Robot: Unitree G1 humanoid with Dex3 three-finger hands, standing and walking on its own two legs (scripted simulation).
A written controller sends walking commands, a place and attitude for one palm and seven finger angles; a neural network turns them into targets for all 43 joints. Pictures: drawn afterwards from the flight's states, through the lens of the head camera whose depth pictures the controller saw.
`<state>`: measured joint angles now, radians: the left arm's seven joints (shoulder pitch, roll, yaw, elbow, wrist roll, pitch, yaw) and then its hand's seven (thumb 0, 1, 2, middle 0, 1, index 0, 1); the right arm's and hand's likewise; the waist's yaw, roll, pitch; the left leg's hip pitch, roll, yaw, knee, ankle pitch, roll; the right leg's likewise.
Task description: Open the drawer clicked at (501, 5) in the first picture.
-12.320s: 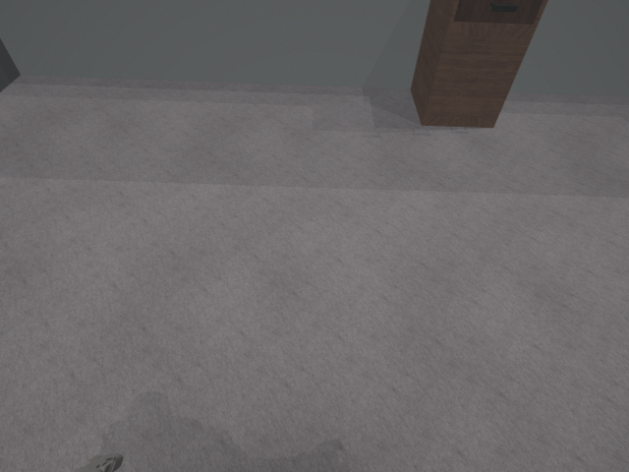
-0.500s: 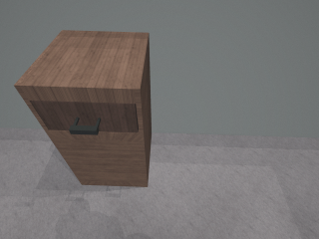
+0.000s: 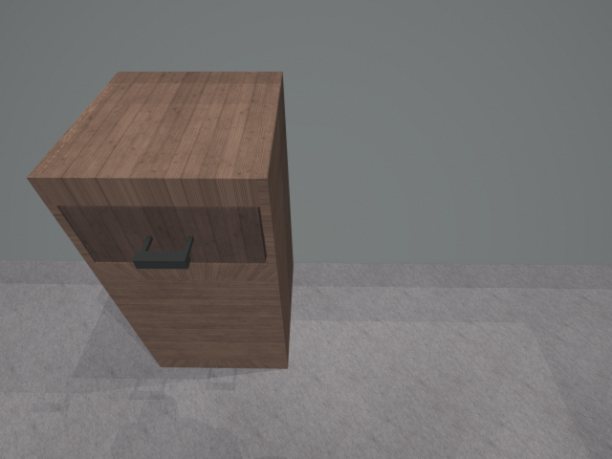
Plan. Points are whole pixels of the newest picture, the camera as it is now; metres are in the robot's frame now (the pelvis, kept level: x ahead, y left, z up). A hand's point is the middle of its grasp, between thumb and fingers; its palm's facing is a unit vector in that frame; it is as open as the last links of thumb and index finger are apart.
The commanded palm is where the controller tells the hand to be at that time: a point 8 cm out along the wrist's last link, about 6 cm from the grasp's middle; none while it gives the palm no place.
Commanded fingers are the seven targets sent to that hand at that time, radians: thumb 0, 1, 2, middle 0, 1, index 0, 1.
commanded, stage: look again from close up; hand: left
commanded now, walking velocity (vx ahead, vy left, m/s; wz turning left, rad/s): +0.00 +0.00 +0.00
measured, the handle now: (165, 250) +0.52 +0.32 -0.10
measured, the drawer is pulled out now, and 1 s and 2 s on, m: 0.00 0.00 0.00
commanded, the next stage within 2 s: shuffle to correct the standing spot in 0.32 s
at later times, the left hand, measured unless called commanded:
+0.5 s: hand out of the picture +0.00 +0.18 -0.17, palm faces +0.02 -0.98 -0.18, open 7.4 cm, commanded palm none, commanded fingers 0.00 0.90 0.90 -0.20 -0.30 -0.20 -0.30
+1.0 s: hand out of the picture +0.02 +0.26 -0.17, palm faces +0.04 -0.97 -0.25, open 7.4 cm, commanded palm none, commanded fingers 0.00 0.90 0.90 -0.20 -0.30 -0.20 -0.30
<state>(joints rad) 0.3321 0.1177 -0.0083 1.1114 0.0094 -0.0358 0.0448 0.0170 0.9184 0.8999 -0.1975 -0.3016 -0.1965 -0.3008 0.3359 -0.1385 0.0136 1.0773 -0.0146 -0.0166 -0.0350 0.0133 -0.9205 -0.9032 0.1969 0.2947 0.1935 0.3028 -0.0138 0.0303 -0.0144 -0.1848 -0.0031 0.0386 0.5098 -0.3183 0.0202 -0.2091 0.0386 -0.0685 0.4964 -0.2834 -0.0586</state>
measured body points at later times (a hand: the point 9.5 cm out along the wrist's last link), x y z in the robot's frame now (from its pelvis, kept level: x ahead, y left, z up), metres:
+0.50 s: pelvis +0.00 +0.02 +0.00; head +0.01 +0.01 +0.45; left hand +0.00 +0.23 -0.16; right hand -0.02 -0.20 -0.16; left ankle -0.03 +0.10 -0.74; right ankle -0.01 -0.08 -0.74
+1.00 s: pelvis -0.01 +0.06 +0.00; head +0.01 +0.06 +0.45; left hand +0.02 +0.31 -0.15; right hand +0.01 -0.16 -0.16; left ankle -0.03 +0.10 -0.74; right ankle -0.06 -0.06 -0.68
